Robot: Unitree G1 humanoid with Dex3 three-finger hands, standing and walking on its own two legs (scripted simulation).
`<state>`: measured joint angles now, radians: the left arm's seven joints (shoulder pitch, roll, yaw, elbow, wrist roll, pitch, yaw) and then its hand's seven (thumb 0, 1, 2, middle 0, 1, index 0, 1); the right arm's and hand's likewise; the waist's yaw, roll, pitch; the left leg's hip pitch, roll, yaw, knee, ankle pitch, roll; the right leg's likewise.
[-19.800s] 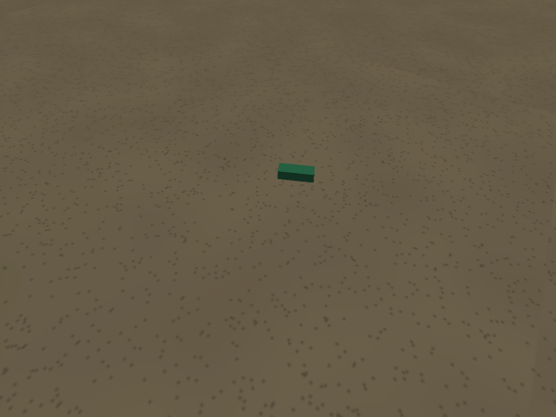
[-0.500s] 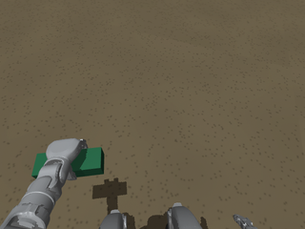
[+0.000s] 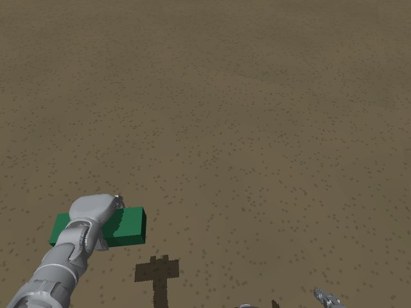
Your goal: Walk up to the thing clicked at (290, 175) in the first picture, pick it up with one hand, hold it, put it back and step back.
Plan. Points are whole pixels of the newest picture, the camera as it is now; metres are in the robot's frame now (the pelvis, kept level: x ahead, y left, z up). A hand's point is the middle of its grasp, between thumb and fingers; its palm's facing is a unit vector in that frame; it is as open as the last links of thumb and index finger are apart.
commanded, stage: hold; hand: left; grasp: from above
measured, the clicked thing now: (102, 229) +0.32 +0.23 -0.10
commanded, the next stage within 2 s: crouch in 1.76 s
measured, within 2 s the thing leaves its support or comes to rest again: neither
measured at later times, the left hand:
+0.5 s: hand (100, 219) +0.32 +0.21 -0.04, palm faces -0.46 -0.05 -0.89, open 9.8 cm
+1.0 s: hand (98, 222) +0.30 +0.21 -0.02, palm faces -0.45 -0.05 -0.89, open 9.8 cm
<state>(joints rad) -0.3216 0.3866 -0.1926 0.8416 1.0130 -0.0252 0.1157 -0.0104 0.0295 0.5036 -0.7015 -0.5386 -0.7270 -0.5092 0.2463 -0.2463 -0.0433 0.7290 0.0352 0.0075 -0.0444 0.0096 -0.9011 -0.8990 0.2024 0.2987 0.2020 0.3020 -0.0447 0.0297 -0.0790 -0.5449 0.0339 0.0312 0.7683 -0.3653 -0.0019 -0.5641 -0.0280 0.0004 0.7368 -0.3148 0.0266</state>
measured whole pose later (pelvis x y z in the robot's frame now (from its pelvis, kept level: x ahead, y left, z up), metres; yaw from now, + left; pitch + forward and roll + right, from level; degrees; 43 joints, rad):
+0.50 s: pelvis +0.02 +0.00 +0.02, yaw +0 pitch +5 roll +0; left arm -0.28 0.39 -0.20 0.74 1.01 -0.03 0.03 -0.01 0.02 0.52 -0.70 -0.54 -0.73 -0.51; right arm 0.24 -0.26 -0.05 0.70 0.05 0.05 -0.05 0.01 -0.90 -0.90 0.20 0.30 0.20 0.30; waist -0.02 0.04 -0.05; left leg -0.39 0.03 0.04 0.62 -0.32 -0.01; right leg -0.42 -0.03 0.01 0.62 -0.28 0.02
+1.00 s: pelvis +0.01 -0.01 +0.02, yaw -1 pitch +2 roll +0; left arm -0.25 0.40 -0.20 0.67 1.00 -0.03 -0.01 -0.02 0.01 0.56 -0.68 -0.57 -0.70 -0.53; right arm 0.21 -0.26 -0.04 0.68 0.06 0.07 -0.06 0.01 -0.91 -0.90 0.20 0.30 0.20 0.30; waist -0.01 0.04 -0.02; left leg -0.30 0.03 0.05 0.53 -0.27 -0.01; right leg -0.34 -0.03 0.01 0.54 -0.24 0.02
